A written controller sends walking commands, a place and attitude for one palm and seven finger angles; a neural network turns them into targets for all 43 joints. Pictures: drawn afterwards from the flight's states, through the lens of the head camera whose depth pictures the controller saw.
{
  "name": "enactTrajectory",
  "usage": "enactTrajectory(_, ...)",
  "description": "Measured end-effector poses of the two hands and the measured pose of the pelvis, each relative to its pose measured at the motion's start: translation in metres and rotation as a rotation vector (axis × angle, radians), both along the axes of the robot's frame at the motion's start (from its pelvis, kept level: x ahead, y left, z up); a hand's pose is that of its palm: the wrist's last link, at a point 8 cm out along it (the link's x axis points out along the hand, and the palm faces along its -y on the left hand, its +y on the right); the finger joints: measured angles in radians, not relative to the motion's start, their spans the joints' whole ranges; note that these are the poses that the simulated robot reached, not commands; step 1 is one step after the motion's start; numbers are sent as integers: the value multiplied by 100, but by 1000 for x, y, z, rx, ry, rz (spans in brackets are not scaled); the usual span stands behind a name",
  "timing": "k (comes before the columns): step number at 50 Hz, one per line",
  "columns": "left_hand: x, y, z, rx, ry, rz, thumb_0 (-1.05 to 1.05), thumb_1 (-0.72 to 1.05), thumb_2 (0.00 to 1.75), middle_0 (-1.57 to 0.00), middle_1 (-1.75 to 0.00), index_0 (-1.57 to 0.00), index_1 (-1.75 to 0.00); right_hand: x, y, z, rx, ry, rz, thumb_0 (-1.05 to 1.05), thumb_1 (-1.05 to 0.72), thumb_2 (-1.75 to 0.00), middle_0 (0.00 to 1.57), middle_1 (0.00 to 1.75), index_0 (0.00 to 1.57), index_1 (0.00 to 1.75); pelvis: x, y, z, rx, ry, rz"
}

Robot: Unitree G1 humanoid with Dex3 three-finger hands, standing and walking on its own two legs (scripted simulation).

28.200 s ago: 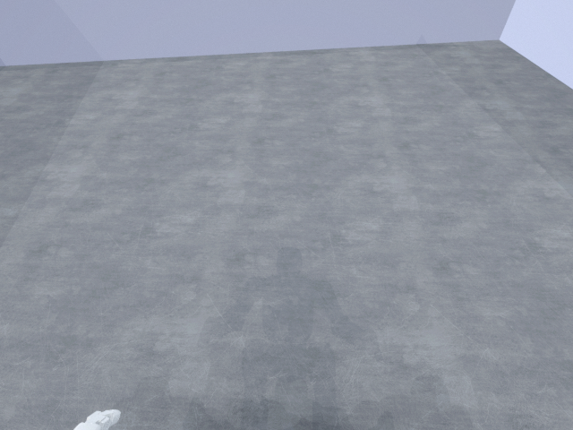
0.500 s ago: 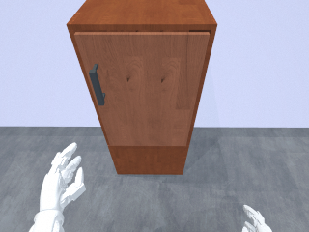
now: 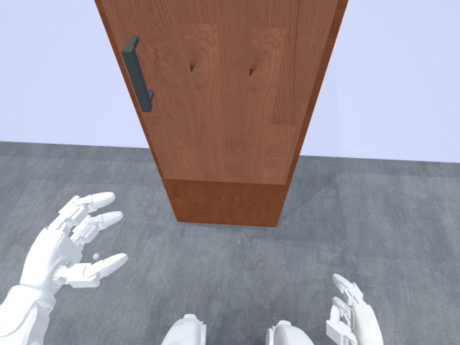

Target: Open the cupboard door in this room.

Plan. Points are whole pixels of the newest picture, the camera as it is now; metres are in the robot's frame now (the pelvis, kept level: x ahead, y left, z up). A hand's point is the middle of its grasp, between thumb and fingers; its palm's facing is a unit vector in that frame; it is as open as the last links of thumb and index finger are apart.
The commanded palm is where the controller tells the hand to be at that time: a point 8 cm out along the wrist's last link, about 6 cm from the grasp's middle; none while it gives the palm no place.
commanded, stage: raise the hand with hooked fingers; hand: left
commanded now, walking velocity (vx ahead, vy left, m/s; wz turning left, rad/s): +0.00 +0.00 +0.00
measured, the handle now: (140, 76) +0.59 +0.22 +0.11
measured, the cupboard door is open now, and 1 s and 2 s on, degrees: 0 0 0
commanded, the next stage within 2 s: move the hooked fingers beside the handle in 1.34 s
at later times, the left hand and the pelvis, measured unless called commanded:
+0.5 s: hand (38, 223) +0.27 +0.29 +0.11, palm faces +0.03 -1.00 -0.05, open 13.4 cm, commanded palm +0.24 +0.34 +0.10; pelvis +0.01 +0.04 +0.03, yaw +0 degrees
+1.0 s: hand (35, 187) +0.31 +0.31 +0.13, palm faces -0.02 -1.00 -0.02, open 14.0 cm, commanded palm +0.28 +0.35 +0.13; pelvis +0.02 +0.03 +0.04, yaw -1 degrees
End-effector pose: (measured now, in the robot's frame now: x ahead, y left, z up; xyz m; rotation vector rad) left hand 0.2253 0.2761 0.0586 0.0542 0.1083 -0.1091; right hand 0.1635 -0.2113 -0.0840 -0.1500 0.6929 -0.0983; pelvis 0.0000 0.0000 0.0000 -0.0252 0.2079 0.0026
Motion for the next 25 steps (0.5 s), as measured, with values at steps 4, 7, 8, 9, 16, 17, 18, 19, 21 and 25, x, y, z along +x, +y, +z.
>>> enactTrajectory(4, -3, 20, 14, -5, -1, 118, 0, 12, 57, -26, -80, -26, -80, -31, -11, 8, -23, 59, -68, 1, -90, -89, 20, 30, 20, 30, 5, 6, 12, 9, -5, -17)
enactTrajectory(7, -12, 33, 25, 19, -68, 185, 0, 5, 54, -26, -84, -26, -84, -43, -21, 13, -67, 86, -78, 1, -90, -90, 20, 30, 20, 30, 7, 11, 15, 7, -8, -14)
enactTrajectory(8, -14, 36, 26, 25, -84, 191, 0, 3, 53, -26, -86, -27, -86, -45, -24, 15, -83, 91, -75, 1, -90, -90, 20, 30, 20, 30, 7, 13, 16, 6, -8, -11)
enactTrajectory(9, -15, 38, 25, 29, -92, 190, 0, 1, 52, -26, -87, -27, -87, -45, -27, 16, -100, 94, -71, 1, -90, -90, 20, 30, 20, 30, 7, 15, 16, 3, -9, -8)
enactTrajectory(16, -3, 40, 12, 4, -63, 75, 0, -16, 45, -27, -98, -28, -98, -29, -32, 35, -176, 27, -58, 1, -90, -90, 20, 30, 20, 30, 3, 26, 17, -9, -28, -3)
enactTrajectory(17, 0, 40, 15, 3, -74, 68, 0, -18, 44, -28, -99, -28, -99, -25, -29, 39, -178, 8, -56, 1, -90, -90, 20, 30, 20, 30, 4, 27, 18, -10, -33, -4)
enactTrajectory(18, 3, 42, 20, 2, -90, 68, 0, -21, 43, -28, -101, -28, -101, -21, -26, 43, -176, -11, -53, 1, -90, -90, 20, 30, 20, 30, 4, 29, 19, -10, -39, -5)
enactTrajectory(19, 6, 44, 25, 2, -110, 73, 0, -23, 42, -28, -102, -28, -102, -16, -22, 47, -173, -30, -49, 1, -90, -90, 20, 30, 20, 30, 5, 30, 20, -11, -44, -5)
enactTrajectory(21, 11, 51, 37, 0, -149, 93, -1, -28, 40, -29, -105, -29, -105, -8, -14, 54, -160, -63, -37, 1, -90, -90, 20, 30, 20, 30, 6, 31, 23, -13, -53, -5)
enactTrajectory(25, 18, 66, 51, 0, -162, 136, -1, -37, 36, -29, -111, -30, -111, 6, 4, 61, -121, -103, -3, 1, -90, -90, 20, 30, 20, 30, 9, 35, 28, -15, -65, -2)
